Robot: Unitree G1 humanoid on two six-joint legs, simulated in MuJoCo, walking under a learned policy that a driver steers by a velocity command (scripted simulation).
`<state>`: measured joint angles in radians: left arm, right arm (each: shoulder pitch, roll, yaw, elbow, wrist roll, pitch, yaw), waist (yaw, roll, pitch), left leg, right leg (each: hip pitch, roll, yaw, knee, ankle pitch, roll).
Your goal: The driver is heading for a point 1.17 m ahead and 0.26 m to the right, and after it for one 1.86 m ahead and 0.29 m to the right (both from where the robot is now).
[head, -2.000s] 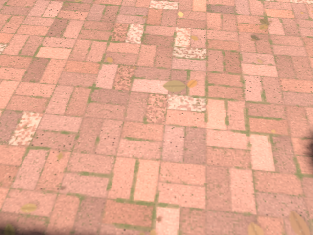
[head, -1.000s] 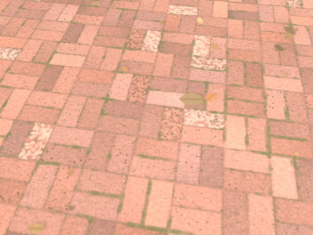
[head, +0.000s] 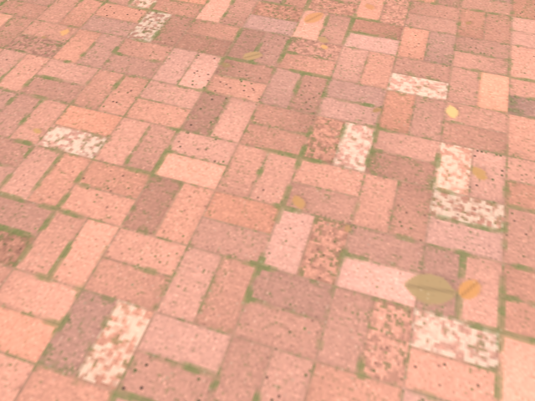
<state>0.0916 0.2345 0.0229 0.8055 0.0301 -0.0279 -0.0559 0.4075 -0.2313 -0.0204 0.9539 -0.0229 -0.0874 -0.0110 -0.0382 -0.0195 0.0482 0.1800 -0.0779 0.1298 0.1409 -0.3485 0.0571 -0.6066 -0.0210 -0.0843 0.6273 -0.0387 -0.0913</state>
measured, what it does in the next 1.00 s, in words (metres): walks ahead, turning right: right foot, then left foot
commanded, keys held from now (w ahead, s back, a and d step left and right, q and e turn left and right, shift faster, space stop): w+e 0.60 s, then w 0.40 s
